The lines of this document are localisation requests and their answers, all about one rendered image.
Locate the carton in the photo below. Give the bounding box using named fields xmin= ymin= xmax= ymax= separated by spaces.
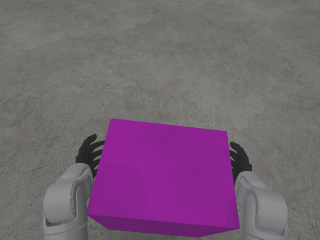
xmin=87 ymin=118 xmax=240 ymax=238

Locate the left robot hand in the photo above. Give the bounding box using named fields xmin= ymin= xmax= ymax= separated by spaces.
xmin=76 ymin=134 xmax=105 ymax=179

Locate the robot right forearm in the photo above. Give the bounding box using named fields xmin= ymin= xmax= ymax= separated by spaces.
xmin=234 ymin=171 xmax=289 ymax=240

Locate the robot left forearm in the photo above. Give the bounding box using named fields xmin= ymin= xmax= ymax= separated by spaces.
xmin=43 ymin=163 xmax=94 ymax=240

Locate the right robot hand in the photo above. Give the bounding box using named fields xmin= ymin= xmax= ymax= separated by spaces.
xmin=229 ymin=141 xmax=252 ymax=186

